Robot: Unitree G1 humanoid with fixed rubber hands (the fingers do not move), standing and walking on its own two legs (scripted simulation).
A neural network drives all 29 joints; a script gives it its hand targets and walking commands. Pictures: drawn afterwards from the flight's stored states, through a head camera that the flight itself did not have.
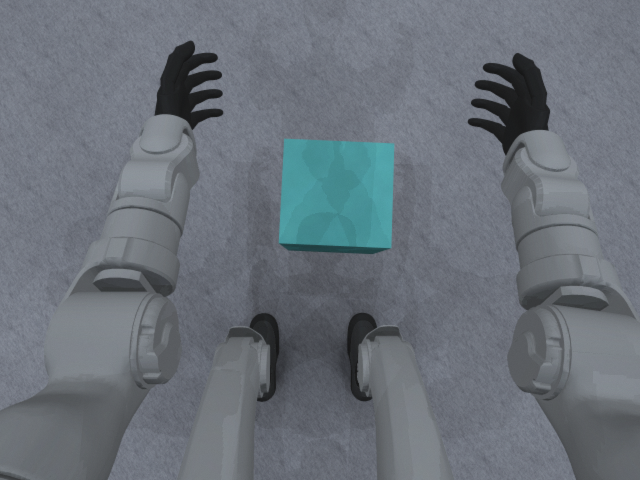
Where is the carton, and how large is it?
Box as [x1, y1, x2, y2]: [279, 139, 393, 253]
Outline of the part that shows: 284,139 279,243 290,250 374,253 390,248 393,143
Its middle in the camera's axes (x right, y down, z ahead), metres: +0.04 -0.08 +0.86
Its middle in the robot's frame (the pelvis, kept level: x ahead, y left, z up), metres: +0.49 -0.04 -0.51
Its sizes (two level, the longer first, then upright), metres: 0.210 0.200 0.250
